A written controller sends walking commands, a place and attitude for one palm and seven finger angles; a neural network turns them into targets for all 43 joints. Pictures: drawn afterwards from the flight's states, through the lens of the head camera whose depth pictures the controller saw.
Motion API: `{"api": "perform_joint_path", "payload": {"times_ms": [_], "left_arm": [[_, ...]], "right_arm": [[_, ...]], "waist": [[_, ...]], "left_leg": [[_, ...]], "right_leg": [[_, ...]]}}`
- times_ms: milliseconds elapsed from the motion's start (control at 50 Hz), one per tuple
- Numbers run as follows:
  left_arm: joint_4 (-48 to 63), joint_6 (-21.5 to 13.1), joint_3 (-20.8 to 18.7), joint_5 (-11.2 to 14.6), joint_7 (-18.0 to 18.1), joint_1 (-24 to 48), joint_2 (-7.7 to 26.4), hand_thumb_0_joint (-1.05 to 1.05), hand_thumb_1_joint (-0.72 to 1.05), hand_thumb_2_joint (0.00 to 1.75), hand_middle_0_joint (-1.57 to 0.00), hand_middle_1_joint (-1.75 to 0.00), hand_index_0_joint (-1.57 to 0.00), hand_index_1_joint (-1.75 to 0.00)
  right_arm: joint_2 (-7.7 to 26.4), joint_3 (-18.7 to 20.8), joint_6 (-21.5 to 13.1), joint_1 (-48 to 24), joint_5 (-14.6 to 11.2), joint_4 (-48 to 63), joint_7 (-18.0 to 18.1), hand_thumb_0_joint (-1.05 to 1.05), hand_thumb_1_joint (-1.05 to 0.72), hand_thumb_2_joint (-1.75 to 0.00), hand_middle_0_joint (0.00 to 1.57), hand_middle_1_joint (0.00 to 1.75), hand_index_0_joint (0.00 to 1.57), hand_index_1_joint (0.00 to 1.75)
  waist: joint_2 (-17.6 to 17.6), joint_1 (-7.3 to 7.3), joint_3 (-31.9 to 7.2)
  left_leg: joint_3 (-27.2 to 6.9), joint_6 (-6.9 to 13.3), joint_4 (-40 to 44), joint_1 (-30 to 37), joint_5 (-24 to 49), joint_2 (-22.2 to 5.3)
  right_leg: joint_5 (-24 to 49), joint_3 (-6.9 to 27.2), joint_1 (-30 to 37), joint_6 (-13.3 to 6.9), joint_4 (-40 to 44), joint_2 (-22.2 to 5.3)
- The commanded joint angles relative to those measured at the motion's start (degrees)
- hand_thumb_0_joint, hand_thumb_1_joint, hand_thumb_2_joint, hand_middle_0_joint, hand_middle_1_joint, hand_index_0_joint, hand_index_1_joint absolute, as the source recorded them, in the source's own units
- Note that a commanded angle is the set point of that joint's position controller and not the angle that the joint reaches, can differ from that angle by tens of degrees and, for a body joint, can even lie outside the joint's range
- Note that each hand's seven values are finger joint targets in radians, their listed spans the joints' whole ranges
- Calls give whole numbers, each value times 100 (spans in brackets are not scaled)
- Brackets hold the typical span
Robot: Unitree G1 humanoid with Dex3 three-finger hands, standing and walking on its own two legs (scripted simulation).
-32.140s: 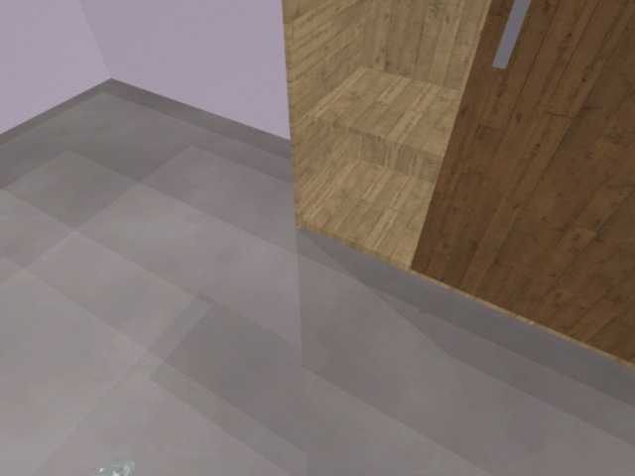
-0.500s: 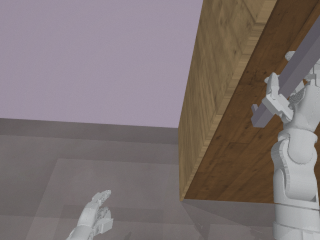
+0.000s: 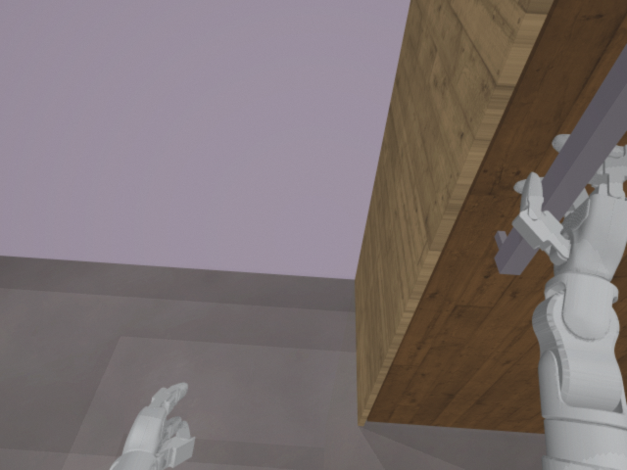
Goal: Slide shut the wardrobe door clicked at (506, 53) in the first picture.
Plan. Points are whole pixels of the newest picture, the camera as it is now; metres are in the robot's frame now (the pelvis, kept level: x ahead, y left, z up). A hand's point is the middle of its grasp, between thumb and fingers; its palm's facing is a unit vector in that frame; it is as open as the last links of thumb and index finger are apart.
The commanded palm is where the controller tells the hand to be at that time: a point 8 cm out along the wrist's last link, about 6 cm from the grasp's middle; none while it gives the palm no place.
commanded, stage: stop walking and hold the door there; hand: right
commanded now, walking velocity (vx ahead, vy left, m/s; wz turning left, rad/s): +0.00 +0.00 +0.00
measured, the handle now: (563, 158) +0.37 -0.23 +0.25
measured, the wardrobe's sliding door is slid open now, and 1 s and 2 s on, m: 0.00 0.00 0.00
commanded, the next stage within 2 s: loosen the grip on the handle in 0.18 s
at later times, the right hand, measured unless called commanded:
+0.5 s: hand (550, 210) +0.33 -0.22 +0.22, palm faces +0.38 +0.92 +0.00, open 9.6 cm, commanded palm +0.29 -0.25 +0.21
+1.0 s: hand (556, 212) +0.33 -0.23 +0.22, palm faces +0.36 +0.93 -0.04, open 14.7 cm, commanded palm +0.29 -0.27 +0.22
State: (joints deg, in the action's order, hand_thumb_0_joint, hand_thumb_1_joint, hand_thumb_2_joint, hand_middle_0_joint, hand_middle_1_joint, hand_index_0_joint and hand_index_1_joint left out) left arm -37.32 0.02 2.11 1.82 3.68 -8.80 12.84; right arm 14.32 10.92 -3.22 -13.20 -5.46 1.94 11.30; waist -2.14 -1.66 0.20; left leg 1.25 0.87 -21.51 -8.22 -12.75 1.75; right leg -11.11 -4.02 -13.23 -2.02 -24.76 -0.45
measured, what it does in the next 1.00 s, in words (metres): stands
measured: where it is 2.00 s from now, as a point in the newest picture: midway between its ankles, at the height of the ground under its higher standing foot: outside the picture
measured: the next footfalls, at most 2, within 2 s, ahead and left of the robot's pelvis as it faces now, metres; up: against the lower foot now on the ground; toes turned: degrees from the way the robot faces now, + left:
none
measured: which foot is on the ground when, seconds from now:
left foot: down 0.00-1.00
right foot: down 0.00-1.00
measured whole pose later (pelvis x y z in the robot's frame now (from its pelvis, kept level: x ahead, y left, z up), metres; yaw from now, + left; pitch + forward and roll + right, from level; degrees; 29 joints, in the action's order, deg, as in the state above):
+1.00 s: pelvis -0.01 +0.01 -0.01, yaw -1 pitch -1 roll +0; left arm -40.7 -7.9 1.7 1.4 4.1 -13.0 13.4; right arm 17.4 15.8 -5.0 -17.6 -7.9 -4.5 5.4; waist -0.7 -1.6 -1.3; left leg 1.9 1.4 -30.1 -12.8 -16.8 1.1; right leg -13.3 -3.3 -16.7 -1.9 -30.5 0.1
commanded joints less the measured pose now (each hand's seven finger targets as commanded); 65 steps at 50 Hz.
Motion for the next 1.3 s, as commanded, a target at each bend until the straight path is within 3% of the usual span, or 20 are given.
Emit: {"api": "perform_joint_path", "payload": {"times_ms": [0, 240, 260, 280, 300, 320, 340, 380, 440, 520, 640, 660, 700, 740, 880, 920, 940, 980, 1120, 1280], "left_arm": [[895, -285, -226, 4, 78, 688, 601, 0, 90, 90, -20, -30, -20, -30], [872, -202, -244, 11, 114, 661, 621, 0, 90, 90, -20, -30, -20, -30], [1000, -411, -569, -87, -12, 252, 869, 0, 90, 90, -20, -30, -20, -30], [693, -747, -524, -396, -39, 633, 480, 0, 90, 90, -20, -30, -20, -30], [729, -927, -608, 100, -68, 164, 655, 0, 90, 90, -20, -30, -20, -30], [650, -945, -586, 39, -58, 137, 766, 0, 90, 90, -20, -30, -20, -30], [594, -967, -545, -7, -35, 196, 685, 0, 90, 90, -20, -30, -20, -30], [669, -990, -414, -11, -58, 426, 679, 0, 90, 90, -20, -30, -20, -30], [745, -952, -359, 15, -90, 412, 747, 0, 90, 90, -20, -30, -20, -30], [759, -1018, -264, 18, -23, 561, 732, 0, 90, 90, -20, -30, -20, -30], [659, -1123, -281, -4, 54, 527, 694, 0, 90, 90, -20, -30, -20, -30], [666, -1133, -325, -1, 69, 548, 753, 0, 90, 90, -20, -30, -20, -30], [647, -1166, -299, -9, 79, 573, 685, 0, 90, 90, -20, -30, -20, -30], [606, -1181, -307, 5, 98, 508, 750, 0, 90, 90, -20, -30, -20, -30], [618, -1224, -340, -33, 101, 293, 800, 0, 90, 90, -20, -30, -20, -30], [600, -1172, -321, -27, 109, 235, 797, 0, 90, 90, -20, -30, -20, -30], [592, -1132, -334, -39, 121, 226, 819, 0, 90, 90, -20, -30, -20, -30], [662, -1057, -291, -29, 118, 300, 758, 0, 90, 90, -20, -30, -20, -30], [727, -812, -239, 14, 205, 371, 706, 0, 90, 90, -20, -30, -20, -30], [779, -822, -239, 60, 265, 300, 756, 0, 90, 90, -20, -30, -20, -30]], "right_arm": [[585, -666, -572, -1560, 205, 1558, -365, 0, -90, -90, 45, 140, 45, 140], [645, -593, -640, -1260, 177, 1540, -386, 0, -90, -90, 45, 140, 45, 140], [6211, 3969, -759, -6551, 1055, 1813, -264, 0, -90, -90, 45, 140, 45, 140], [1385, 893, 226, -4162, 754, -2065, -709, 0, -78, -84, 45, 140, 45, 140], [583, 821, 168, -2981, -106, -329, -975, 0, -66, -78, 45, 140, 45, 140], [787, 1037, 7, -2862, -560, 598, -1136, 0, -54, -73, 45, 140, 45, 140], [1022, 1235, 10, -2293, -626, 362, -1037, 0, -42, -67, 45, 140, 45, 140], [842, 732, -98, -2744, -466, 511, -728, 0, -17, -55, 45, 140, 45, 140], [893, 472, -268, -2713, -19, 160, -324, 0, 19, -37, 45, 140, 45, 140], [1304, 390, -678, -3358, 229, -238, -208, 0, 55, -20, 41, 135, 41, 135], [1522, 381, -1025, -3829, 169, -505, -411, 0, 55, -20, 33, 125, 33, 125], [2268, 1048, -1071, -3888, 124, -212, -402, 0, 55, -20, 32, 123, 32, 123], [1745, 623, -986, -3853, 32, -202, -475, 0, 55, -20, 29, 120, 29, 120], [1740, 792, -882, -3276, -148, -442, -553, 0, 55, -20, 26, 117, 26, 117], [1490, 819, -560, -2661, -249, 488, -472, 0, 55, -20, 25, 115, 25, 115], [1408, 748, -421, -2677, -221, 502, -447, 0, 55, -20, 25, 115, 25, 115], [1885, 1209, -387, -2616, -225, 584, -423, 0, 55, -20, 25, 115, 25, 115], [1667, 1046, -278, -2546, -217, 683, -451, 0, 55, -20, 25, 115, 25, 115], [2043, 1562, -71, -2281, -374, 474, -595, 0, 55, -20, 25, 115, 25, 115], [1970, 1211, -254, -2662, -415, 348, -1190, 0, 55, -20, 25, 115, 25, 115]], "waist": [[-196, 229, -1583], [-74, 235, -1489], [2041, -165, 244], [1247, 264, -2058], [331, 48, -2694], [-1089, -118, -3233], [-1714, -184, -2989], [-652, -54, -1968], [478, 90, -1285], [542, 164, -785], [-55, 180, -950], [-128, 39, -1259], [-248, 107, -1242], [71, 50, -1075], [-44, -30, -1632], [105, 29, -1590], [201, -64, -1637], [58, -47, -1662], [58, -73, -1441], [-227, 109, -1452]], "left_leg": [[-535, 36, 135, 31, 1555, -605], [-491, 3, 168, 30, 1627, -570], [-983, -313, 958, -1158, 2134, -605], [2, 273, -807, 280, 4306, -207], [291, 146, -851, -22, 3531, -131], [140, 71, -691, -492, 2073, -95], [77, 125, -636, -796, 984, -86], [133, 94, -278, -662, 806, -120], [77, 48, -185, -777, 271, -129], [-233, -23, 70, -1129, -1282, -230], [-424, 13, 114, -1145, -1736, -288], [-510, 20, 153, -880, -1744, -308], [-479, 20, 109, -913, -1506, -312], [-413, 26, 121, -868, -1347, -278], [-82, 49, -399, -642, 784, -178], [-29, 30, -427, -692, 853, -166], [-39, 39, -414, -534, 904, -164], [-45, 33, -460, -496, 1091, -176], [-32, 29, -396, -472, 1063, -149], [-32, 57, -440, -801, 911, -131]], "right_leg": [[1787, 762, 1118, 72, 197, -836], [1844, 740, 1151, 42, 239, -788], [1657, 408, -45, -245, -459, -784], [3135, -1, 668, 23, 121, -12], [4444, 391, 1672, 350, -140, -279], [4828, 570, 2830, 575, -301, -384], [4420, 565, 2908, 657, -310, -367], [1727, 388, 1597, 400, -107, -173], [413, 430, 809, 144, 64, -172], [-1059, 357, 310, 64, 153, -77], [-1215, 277, 136, 75, -144, 8], [-1092, 268, 144, 62, -138, -5], [-945, 243, 226, 51, -164, -1], [-866, 306, 147, 48, -121, -35], [875, 314, 760, 38, -274, -69], [946, 330, 771, 55, -281, -72], [1002, 318, 718, 61, -275, -90], [1134, 281, 749, 62, -283, -46], [1067, 294, 658, 76, -257, -40], [993, 411, 820, 55, -353, -52]]}}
